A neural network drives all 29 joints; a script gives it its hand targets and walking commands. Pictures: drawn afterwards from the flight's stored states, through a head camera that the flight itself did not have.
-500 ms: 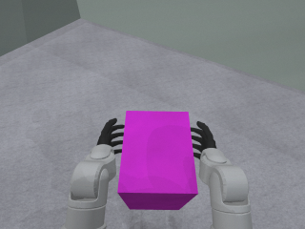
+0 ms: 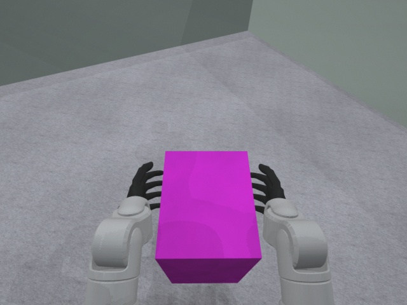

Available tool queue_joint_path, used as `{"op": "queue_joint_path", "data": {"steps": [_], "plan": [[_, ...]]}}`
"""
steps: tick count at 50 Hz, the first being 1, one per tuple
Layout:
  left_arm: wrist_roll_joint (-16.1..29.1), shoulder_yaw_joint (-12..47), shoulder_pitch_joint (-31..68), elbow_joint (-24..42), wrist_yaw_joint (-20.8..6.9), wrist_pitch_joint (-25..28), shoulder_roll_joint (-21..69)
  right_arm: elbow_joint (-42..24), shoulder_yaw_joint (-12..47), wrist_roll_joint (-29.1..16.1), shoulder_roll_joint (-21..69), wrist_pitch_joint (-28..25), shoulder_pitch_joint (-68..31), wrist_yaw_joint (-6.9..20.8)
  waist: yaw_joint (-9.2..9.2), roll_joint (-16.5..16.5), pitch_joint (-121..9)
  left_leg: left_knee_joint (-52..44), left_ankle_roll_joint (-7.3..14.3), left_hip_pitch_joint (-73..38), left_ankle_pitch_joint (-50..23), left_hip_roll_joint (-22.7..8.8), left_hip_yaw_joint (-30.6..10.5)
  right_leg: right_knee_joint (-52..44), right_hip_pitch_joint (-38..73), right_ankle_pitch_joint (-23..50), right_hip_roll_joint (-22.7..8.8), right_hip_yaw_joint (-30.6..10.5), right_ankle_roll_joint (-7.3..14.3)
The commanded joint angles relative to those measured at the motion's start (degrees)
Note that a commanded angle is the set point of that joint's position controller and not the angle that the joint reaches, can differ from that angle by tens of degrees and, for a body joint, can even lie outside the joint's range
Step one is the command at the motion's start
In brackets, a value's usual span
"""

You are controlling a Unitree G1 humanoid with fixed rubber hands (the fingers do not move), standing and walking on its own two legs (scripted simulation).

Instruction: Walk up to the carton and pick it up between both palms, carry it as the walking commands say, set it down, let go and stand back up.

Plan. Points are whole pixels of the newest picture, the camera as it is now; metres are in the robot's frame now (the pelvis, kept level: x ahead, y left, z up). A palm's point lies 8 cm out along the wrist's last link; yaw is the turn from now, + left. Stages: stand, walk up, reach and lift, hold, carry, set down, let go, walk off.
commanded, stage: carry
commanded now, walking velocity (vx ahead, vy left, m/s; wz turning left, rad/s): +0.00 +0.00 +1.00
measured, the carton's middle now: (205, 224) +0.28 +0.00 +0.01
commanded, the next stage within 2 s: none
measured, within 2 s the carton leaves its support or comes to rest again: neither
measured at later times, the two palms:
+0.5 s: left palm (44, 252) +0.18 +0.23 +0.13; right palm (200, 188) +0.29 +0.02 +0.12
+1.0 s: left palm out of the picture +0.03 +0.35 +0.10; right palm (78, 229) +0.23 +0.21 +0.09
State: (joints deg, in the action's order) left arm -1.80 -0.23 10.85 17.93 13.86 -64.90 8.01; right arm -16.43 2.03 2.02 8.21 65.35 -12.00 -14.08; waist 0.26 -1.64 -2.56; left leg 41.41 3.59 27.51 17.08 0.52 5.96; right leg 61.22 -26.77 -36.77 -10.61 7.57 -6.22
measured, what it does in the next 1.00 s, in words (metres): steps on the spot, turning left: right foot, then left foot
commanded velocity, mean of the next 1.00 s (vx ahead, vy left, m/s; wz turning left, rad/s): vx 0.00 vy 0.00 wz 1.00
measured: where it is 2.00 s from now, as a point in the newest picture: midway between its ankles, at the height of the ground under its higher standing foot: outside the picture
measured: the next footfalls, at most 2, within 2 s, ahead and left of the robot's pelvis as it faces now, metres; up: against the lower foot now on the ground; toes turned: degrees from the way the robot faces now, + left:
right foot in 0.28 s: +0.06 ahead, -0.12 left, +0.00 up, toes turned +12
left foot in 0.64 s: -0.06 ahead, +0.18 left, +0.00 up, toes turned +46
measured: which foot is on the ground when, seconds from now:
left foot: down 0.00-0.28, up 0.30-0.62, down 0.64-0.94, up 0.96-1.00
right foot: up 0.00-0.26, down 0.28-0.64, up 0.66-0.92, down 0.94-1.00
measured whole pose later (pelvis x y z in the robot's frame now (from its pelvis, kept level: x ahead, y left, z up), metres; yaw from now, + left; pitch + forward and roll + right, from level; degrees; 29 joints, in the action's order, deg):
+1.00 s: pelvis -0.03 +0.04 +0.01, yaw +58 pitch +3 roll +0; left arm -0.2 -0.4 13.2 14.5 13.2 -62.3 8.4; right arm -19.1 1.2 4.0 8.1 65.7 -11.6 -14.3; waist 1.2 4.3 -0.3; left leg 48.5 -0.4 30.3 23.2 5.3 -2.4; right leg 37.5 -20.9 -18.3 -3.8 8.7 0.6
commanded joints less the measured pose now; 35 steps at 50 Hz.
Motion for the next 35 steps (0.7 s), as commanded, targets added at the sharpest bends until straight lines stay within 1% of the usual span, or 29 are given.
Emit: {"op": "queue_joint_path", "data": {"steps": [1, 3, 4, 6, 8, 10, 11, 12, 13, 14, 15, 16, 17, 18, 19, 20, 21, 22, 23, 25, 28, 29, 30, 31, 32, 33, 34, 35], "plan": [[14.89, 27.95, 20.42, 6.60, -8.86, 1.66, 62.52, -9.36, 22.93, -13.52, 59.03, -2.27, -17.21, 9.39, 0.62, 9.41, -18.00, -13.56, 4.74, -23.14, -32.52, -15.27, -25.54, 7.13, -13.32, 2.03, 2.17, -8.75, -0.29], [15.95, 28.48, 21.78, 7.73, -9.15, 2.76, 64.75, -12.13, 23.30, -14.48, 60.30, -3.32, -19.84, 9.54, 0.56, 9.42, -19.55, -14.87, 3.77, -19.32, -26.18, -12.08, -22.41, 3.10, -8.42, 7.30, 3.62, -7.39, -0.61], [16.10, 28.54, 21.45, 8.15, -9.00, 3.12, 64.79, -13.20, 23.52, -14.75, 59.79, -3.64, -20.55, 9.48, 0.60, 9.33, -20.10, -15.75, 3.58, -18.59, -23.63, -11.62, -23.00, 0.75, -6.64, 7.94, 4.54, -7.14, -0.61], [15.88, 28.12, 19.48, 8.10, -8.55, 3.30, 63.71, -13.25, 23.62, -14.51, 58.43, -3.61, -19.28, 9.20, 0.75, 9.32, -21.31, -17.27, 3.82, -18.79, -21.40, -11.28, -25.71, -4.65, -4.09, 8.52, 6.26, -7.13, -0.41], [15.29, 27.27, 17.37, 7.85, -8.06, 3.20, 62.24, -12.70, 23.94, -14.17, 57.20, -3.31, -17.75, 8.91, 0.85, 9.46, -22.05, -18.26, 3.97, -19.40, -21.48, -11.10, -28.63, -10.49, -1.87, 8.85, 7.90, -6.94, -0.25], [14.74, 26.41, 16.05, 7.70, -7.67, 2.97, 60.96, -12.47, 24.28, -14.04, 56.10, -2.95, -17.19, 8.65, 0.84, 10.31, -22.45, -19.05, 3.27, -19.06, -22.26, -10.35, -30.27, -16.83, 1.59, 9.02, 9.25, -6.44, -0.03], [14.50, 25.92, 15.49, 7.55, -7.52, 2.80, 60.33, -12.43, 24.41, -13.95, 55.54, -2.76, -17.13, 8.48, 0.78, 10.78, -22.68, -19.38, 2.49, -18.16, -22.61, -9.60, -30.31, -20.92, 4.52, 9.07, 9.60, -5.89, 0.17], [14.29, 25.32, 14.74, 7.28, -7.37, 2.61, 59.77, -12.42, 24.53, -13.81, 54.97, -2.55, -17.15, 8.27, 0.64, 11.11, -23.11, -19.59, 1.12, -16.14, -22.46, -8.41, -29.29, -26.38, 9.26, 9.46, 9.37, -4.85, 0.49], [14.01, 24.65, 13.68, 6.74, -7.26, 2.41, 59.25, -12.36, 24.61, -13.71, 54.33, -2.31, -17.34, 8.00, 0.04, 10.77, -23.47, -19.21, -1.23, -12.26, -21.01, -6.47, -26.95, -34.29, 16.50, 12.12, 8.21, -3.75, 0.90], [13.60, 23.99, 12.91, 6.10, -7.21, 2.21, 58.61, -11.91, 24.59, -13.57, 53.69, -2.00, -17.46, 7.72, -0.99, 6.91, -23.30, -16.01, -4.08, -3.76, -15.78, -3.91, -23.11, -43.09, 27.10, 17.30, 3.59, -5.48, 1.95], [12.61, 23.08, 12.43, 4.16, -7.24, 2.16, 57.74, -10.86, 25.34, -13.17, 53.46, -1.37, -16.75, 7.92, -0.97, -10.75, -20.13, -6.63, -6.67, 7.47, -0.34, 2.71, -15.17, -49.07, 30.91, 17.39, -9.29, -19.03, 6.44], [12.75, 22.84, 13.31, 4.01, -7.47, 2.35, 57.79, -11.74, 25.61, -13.36, 53.24, -1.05, -18.20, 8.06, -0.43, -21.21, -16.70, 11.93, -7.61, 15.63, 14.75, 4.75, -7.04, -46.47, 27.65, 33.32, -22.98, -27.28, 13.26], [13.52, 22.76, 13.82, 5.84, -7.58, 2.09, 58.05, -12.26, 25.39, -13.86, 54.05, -1.27, -19.71, 7.98, 0.05, -9.21, -14.74, 20.02, -7.74, 15.86, 13.20, -0.21, -6.54, -42.30, 25.29, 45.62, -22.10, -21.08, 14.23], [13.62, 22.57, 14.68, 7.06, -7.53, 2.23, 57.50, -12.15, 25.97, -14.77, 54.91, -1.41, -19.97, 7.99, 0.09, -3.29, -15.02, 21.22, -7.56, 14.26, 10.82, -1.81, -6.85, -39.60, 25.26, 49.80, -18.44, -14.41, 12.07], [13.41, 22.33, 15.42, 7.79, -7.54, 2.27, 56.69, -12.32, 26.69, -15.11, 55.42, -1.43, -19.69, 7.98, 0.19, -2.92, -14.58, 21.27, -7.72, 14.00, 8.12, -2.57, -6.02, -37.80, 26.44, 53.86, -15.22, -8.57, 10.03], [12.97, 21.84, 15.30, 7.72, -7.43, 2.21, 56.29, -11.92, 27.03, -15.07, 55.82, -1.28, -19.37, 7.92, 0.25, -5.51, -14.51, 20.79, -7.93, 13.76, 6.43, -2.72, -5.05, -35.74, 28.12, 57.81, -13.32, -4.87, 8.77], [12.91, 21.78, 15.33, 8.39, -7.38, 2.26, 55.84, -12.19, 27.12, -15.15, 55.76, -1.25, -19.70, 7.68, 0.20, -7.40, -13.95, 19.59, -8.37, 12.86, 6.14, -2.46, -3.22, -34.42, 27.86, 58.81, -12.16, -1.73, 7.97], [12.59, 21.38, 14.46, 8.16, -7.36, 2.10, 54.93, -11.91, 27.19, -14.93, 55.39, -0.96, -19.62, 7.44, 0.02, -8.96, -13.37, 17.55, -8.47, 11.63, 5.90, -2.28, -1.31, -34.20, 27.12, 58.42, -11.82, 0.35, 7.49], [12.18, 20.87, 13.37, 7.68, -7.33, 1.85, 54.13, -11.68, 27.38, -14.71, 54.97, -0.59, -19.40, 7.24, -0.10, -10.09, -12.99, 15.57, -8.43, 10.17, 5.41, -2.22, 0.48, -33.95, 26.54, 58.54, -12.02, 1.83, 7.17], [11.87, 20.63, 12.90, 7.45, -7.26, 1.40, 53.36, -10.87, 27.38, -14.23, 54.45, 0.07, -18.30, 6.96, 0.07, -11.96, -12.69, 11.21, -7.68, 6.67, 3.75, -2.05, 2.51, -32.69, 25.76, 58.92, -12.42, 4.66, 6.48], [12.05, 21.26, 13.54, 7.15, -7.14, 1.13, 53.46, -10.39, 27.08, -13.85, 53.50, 0.70, -18.23, 6.95, -0.03, -15.18, -13.09, 4.44, -6.37, 2.54, 2.60, -1.69, 4.54, -29.49, 26.90, 55.38, -13.50, 7.74, 5.12], [12.01, 21.52, 13.79, 6.98, -7.08, 1.10, 53.60, -10.25, 26.85, -13.79, 53.16, 0.85, -18.45, 7.02, -0.05, -15.75, -13.44, 2.42, -5.86, 0.96, 3.32, -1.44, 4.85, -27.82, 27.17, 53.89, -14.12, 8.18, 4.52], [11.92, 21.79, 13.94, 6.80, -7.00, 1.05, 53.80, -9.85, 26.44, -13.69, 52.76, 0.98, -18.26, 7.07, 0.12, -15.16, -14.56, -0.18, -5.26, -1.87, 4.09, -0.71, 5.00, -23.60, 27.29, 53.84, -14.43, 8.81, 3.91], [11.85, 22.05, 13.87, 6.66, -6.91, 0.89, 53.91, -8.76, 25.75, -13.35, 52.28, 1.06, -17.02, 7.10, 0.91, -10.94, -16.94, -6.03, -4.62, -8.48, 1.14, 0.56, 4.07, -14.85, 25.44, 53.71, -13.55, 10.21, 2.58], [11.82, 22.43, 14.41, 6.62, -6.86, 0.58, 53.26, -7.23, 24.85, -12.61, 52.42, 1.12, -15.78, 7.18, 2.58, -2.24, -17.91, -15.58, -2.98, -18.65, -9.18, -1.90, -2.10, -3.39, 16.26, 44.26, -11.86, 10.31, -0.55], [11.29, 22.92, 14.17, 5.98, -7.01, 0.21, 53.33, -5.33, 24.35, -11.98, 52.34, 1.23, -15.37, 7.07, 0.84, 13.70, -14.82, -15.16, 0.32, -25.24, -36.51, -13.34, -20.41, 6.98, 0.11, 4.91, -5.36, 8.58, -2.90], [12.70, 25.40, 15.72, 8.01, -7.12, 0.62, 54.51, -6.18, 22.42, -11.70, 52.96, -0.10, -14.44, 7.20, 1.75, 31.31, -17.11, -15.77, 7.87, -29.77, -58.79, -21.83, -36.44, 15.04, -11.68, -12.59, 2.79, 2.11, -5.04], [13.21, 25.98, 17.61, 6.33, -7.42, 1.30, 56.86, -7.55, 22.08, -11.43, 54.81, -0.53, -15.07, 7.54, 1.43, 19.95, -18.49, -11.83, 7.88, -29.85, -57.33, -18.66, -30.43, 16.54, -11.08, -8.16, 1.44, -5.50, -3.51]]}}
